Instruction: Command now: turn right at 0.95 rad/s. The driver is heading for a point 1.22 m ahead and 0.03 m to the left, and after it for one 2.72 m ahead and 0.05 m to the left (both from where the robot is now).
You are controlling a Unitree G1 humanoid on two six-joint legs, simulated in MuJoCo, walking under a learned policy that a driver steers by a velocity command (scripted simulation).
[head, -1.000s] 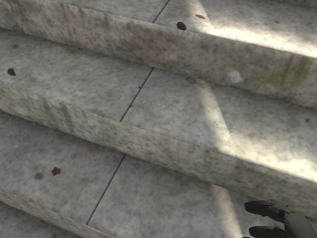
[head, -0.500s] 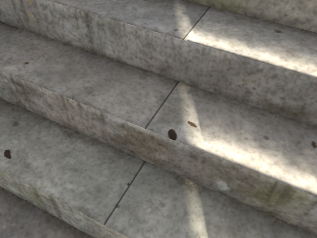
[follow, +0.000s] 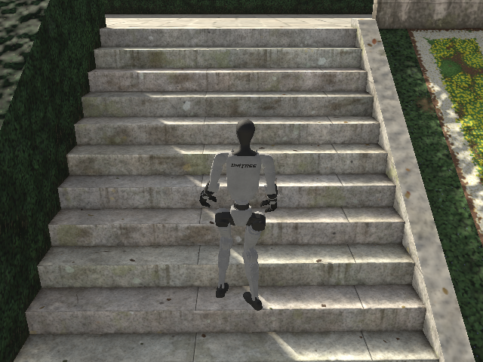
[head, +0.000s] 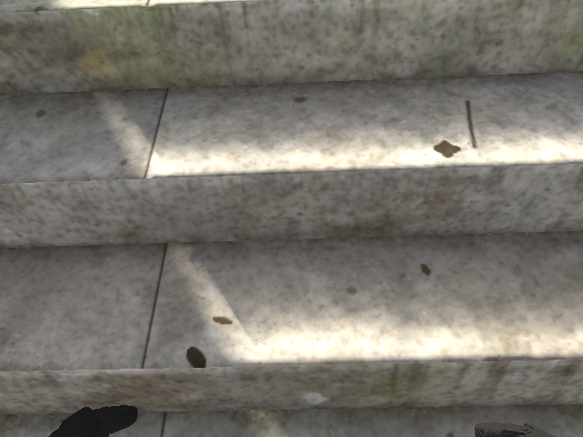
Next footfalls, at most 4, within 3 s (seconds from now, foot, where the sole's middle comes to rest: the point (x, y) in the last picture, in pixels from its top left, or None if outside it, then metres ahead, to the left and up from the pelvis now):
0.08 left None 0.09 0.13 -0.77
0.48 right None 0.06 -0.09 -0.77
1.36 left None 0.36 0.19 -0.58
1.84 right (317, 302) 0.63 0.02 -0.40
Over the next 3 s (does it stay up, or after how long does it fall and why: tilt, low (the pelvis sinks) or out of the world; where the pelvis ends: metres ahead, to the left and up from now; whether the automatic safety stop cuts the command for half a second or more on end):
stays up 1.26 0.10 0.77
